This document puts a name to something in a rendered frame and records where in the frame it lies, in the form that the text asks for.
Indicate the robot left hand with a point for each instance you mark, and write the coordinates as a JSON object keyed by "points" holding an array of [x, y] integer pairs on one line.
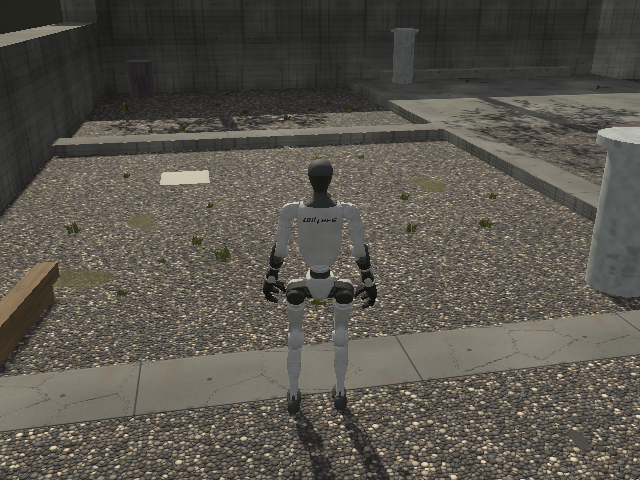
{"points": [[268, 287]]}

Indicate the robot right hand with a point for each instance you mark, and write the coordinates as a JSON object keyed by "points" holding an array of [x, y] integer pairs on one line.
{"points": [[370, 292]]}

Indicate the right robot thigh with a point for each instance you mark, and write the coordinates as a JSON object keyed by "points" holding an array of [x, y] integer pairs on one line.
{"points": [[343, 297]]}

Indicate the right robot upper arm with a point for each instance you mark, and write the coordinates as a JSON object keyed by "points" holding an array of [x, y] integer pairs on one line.
{"points": [[351, 212]]}

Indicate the right robot foot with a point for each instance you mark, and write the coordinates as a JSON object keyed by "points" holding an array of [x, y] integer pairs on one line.
{"points": [[339, 401]]}

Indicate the left robot upper arm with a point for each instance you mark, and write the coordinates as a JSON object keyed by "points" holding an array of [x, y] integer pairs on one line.
{"points": [[288, 212]]}

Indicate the left robot forearm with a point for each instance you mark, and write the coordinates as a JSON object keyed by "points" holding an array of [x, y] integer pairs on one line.
{"points": [[273, 267]]}

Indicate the right robot forearm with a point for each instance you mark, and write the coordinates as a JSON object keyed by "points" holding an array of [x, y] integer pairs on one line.
{"points": [[365, 269]]}

